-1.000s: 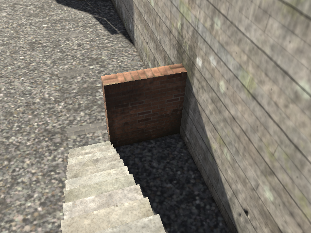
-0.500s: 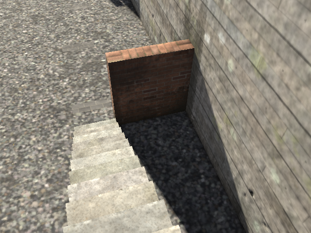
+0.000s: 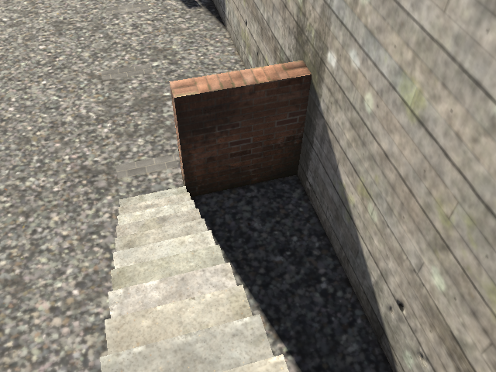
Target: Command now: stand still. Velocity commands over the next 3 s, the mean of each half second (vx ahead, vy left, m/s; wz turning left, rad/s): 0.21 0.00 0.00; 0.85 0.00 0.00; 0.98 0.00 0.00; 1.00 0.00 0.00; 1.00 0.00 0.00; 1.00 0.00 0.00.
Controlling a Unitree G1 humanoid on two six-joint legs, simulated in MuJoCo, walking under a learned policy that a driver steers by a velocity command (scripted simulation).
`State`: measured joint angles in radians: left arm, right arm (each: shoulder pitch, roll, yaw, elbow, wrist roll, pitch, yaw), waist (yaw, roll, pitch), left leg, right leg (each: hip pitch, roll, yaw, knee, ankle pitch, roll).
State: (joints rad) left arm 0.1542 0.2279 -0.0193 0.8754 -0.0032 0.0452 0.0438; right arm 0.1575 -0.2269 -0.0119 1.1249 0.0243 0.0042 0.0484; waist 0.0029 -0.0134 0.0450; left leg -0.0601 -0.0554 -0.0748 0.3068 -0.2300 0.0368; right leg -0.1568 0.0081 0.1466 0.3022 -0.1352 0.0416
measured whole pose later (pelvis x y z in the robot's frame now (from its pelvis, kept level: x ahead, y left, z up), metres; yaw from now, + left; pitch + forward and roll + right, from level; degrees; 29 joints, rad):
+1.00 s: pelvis +0.04 -0.03 +0.00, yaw +1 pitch -2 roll -1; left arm -0.11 0.22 -0.12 0.38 -0.02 0.02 -0.05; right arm -0.02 -0.27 0.10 0.38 0.00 0.07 0.04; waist -0.01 0.01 0.01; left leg 0.03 0.02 -0.05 0.30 -0.30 -0.01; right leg -0.07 0.04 0.05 0.32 -0.22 -0.01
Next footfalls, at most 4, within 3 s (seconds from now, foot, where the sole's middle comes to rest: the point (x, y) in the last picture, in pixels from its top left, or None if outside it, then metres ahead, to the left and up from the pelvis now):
none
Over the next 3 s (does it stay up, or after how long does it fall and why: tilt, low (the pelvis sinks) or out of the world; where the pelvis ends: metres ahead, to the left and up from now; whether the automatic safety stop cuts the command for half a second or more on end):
stays up -0.01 -0.03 -0.01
